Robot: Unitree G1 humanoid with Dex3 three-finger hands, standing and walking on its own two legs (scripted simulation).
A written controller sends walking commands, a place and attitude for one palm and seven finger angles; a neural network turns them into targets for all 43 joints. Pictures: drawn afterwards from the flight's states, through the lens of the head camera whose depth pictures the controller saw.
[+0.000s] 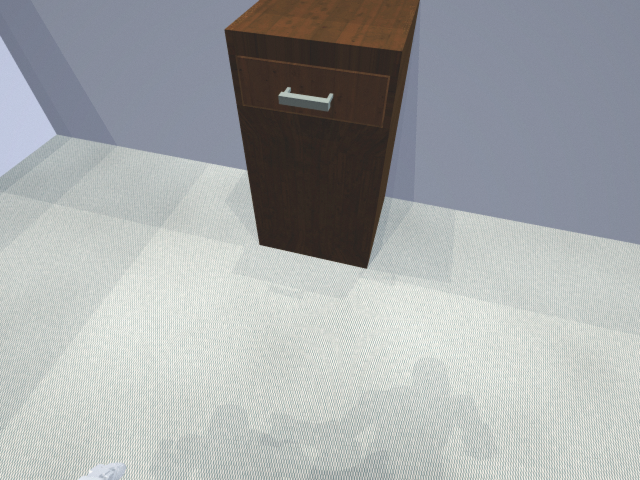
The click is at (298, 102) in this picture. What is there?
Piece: drawer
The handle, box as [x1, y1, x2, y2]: [278, 87, 332, 111]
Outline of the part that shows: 278,95 279,103 327,111 329,108 329,102 332,98 331,93 327,98 290,93 290,87 287,87 283,92 281,92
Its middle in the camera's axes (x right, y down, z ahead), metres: -0.04 -0.38 +1.05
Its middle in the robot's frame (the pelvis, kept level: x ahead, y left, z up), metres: +1.04 +0.09 -0.05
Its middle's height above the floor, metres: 0.72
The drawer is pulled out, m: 0.00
